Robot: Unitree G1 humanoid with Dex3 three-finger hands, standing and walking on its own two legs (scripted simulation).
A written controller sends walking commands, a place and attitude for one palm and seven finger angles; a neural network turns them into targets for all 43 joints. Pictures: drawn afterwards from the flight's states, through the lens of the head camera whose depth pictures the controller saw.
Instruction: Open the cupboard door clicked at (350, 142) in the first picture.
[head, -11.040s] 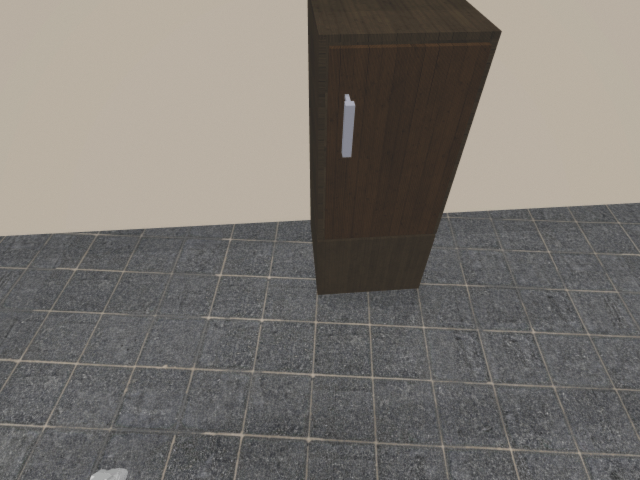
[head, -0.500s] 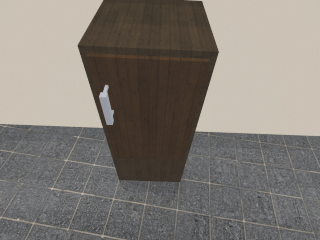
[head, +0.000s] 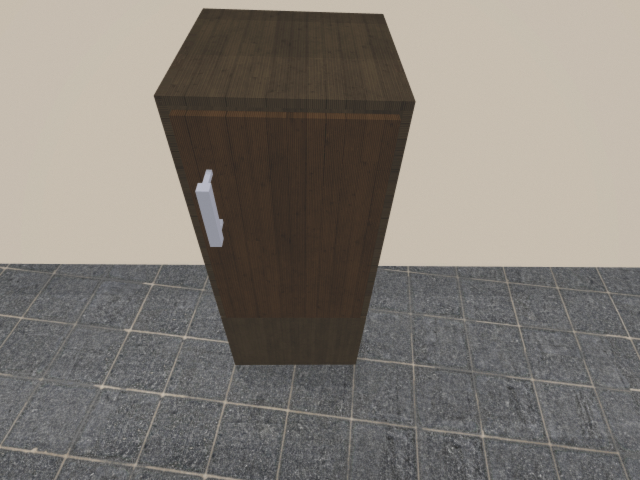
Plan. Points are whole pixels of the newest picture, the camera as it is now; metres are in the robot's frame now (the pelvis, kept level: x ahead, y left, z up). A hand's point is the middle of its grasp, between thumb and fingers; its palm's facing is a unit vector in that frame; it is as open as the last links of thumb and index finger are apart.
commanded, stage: come to a stop and stand still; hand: left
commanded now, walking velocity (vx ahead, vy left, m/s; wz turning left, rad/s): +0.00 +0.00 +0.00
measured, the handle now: (212, 208) +0.55 +0.22 -0.01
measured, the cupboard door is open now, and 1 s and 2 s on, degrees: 0 0 0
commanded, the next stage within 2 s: look again from close up in 0.46 s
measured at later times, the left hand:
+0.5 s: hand out of the picture -0.08 +0.12 -0.18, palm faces +0.06 -0.99 -0.11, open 7.4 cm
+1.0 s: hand out of the picture +0.02 +0.17 -0.17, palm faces +0.05 -0.97 -0.24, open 7.4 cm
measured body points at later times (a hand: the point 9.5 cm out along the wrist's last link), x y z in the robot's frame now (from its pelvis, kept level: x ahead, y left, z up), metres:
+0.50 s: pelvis -0.03 -0.01 +0.00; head -0.03 +0.00 +0.45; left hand -0.08 +0.18 -0.16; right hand -0.08 -0.21 -0.16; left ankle -0.07 +0.09 -0.74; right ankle +0.01 -0.15 -0.74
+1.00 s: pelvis -0.03 -0.02 +0.00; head -0.06 -0.02 +0.45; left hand +0.02 +0.22 -0.15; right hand +0.02 -0.26 -0.15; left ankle -0.07 +0.09 -0.74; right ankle +0.01 -0.15 -0.74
